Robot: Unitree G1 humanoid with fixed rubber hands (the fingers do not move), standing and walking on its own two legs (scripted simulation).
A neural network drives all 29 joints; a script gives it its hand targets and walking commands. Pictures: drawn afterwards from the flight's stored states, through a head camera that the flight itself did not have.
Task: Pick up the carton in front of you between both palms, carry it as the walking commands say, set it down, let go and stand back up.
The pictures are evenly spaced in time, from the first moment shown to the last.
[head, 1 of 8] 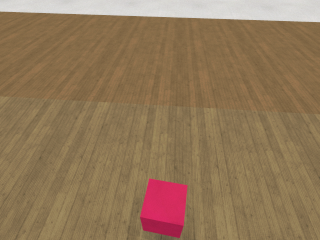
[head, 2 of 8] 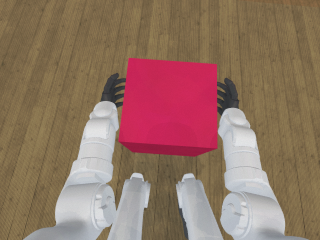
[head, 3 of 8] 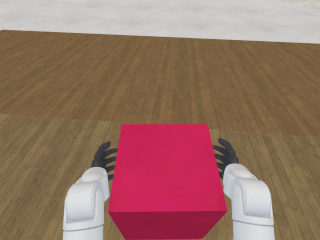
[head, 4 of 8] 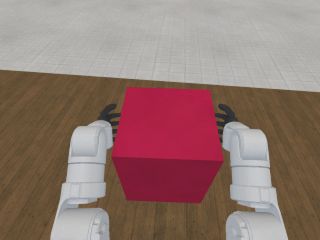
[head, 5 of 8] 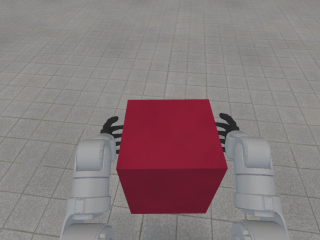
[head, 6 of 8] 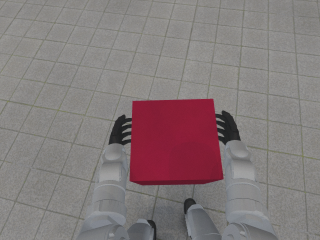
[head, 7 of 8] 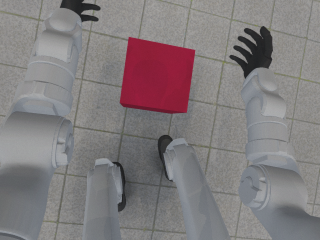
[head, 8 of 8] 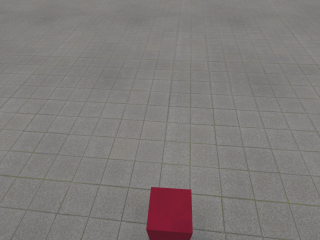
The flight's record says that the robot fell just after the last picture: no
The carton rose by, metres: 0.69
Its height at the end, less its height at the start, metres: -0.26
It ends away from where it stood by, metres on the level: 5.00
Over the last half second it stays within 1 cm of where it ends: yes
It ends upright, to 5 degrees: yes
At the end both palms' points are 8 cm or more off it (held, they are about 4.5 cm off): yes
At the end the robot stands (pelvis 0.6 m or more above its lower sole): yes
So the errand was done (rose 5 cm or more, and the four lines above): yes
